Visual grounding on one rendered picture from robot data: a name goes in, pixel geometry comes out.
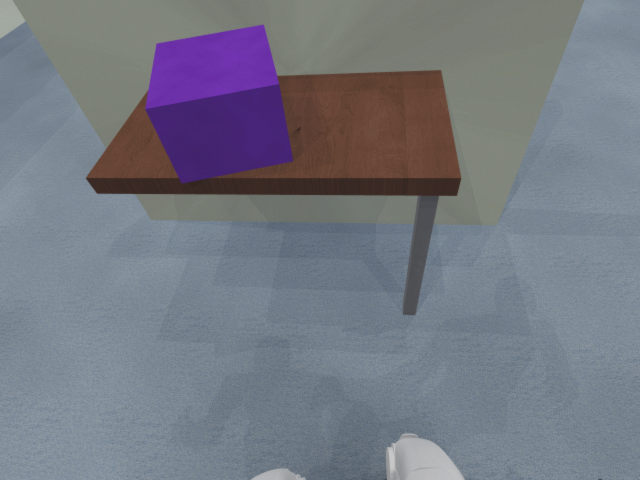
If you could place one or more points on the right robot thigh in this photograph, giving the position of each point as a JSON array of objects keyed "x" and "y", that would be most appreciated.
[{"x": 419, "y": 459}]

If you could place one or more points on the table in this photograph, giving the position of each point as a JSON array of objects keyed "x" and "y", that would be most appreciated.
[{"x": 379, "y": 133}]

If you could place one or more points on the carton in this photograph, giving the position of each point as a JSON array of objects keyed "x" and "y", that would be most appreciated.
[{"x": 215, "y": 103}]

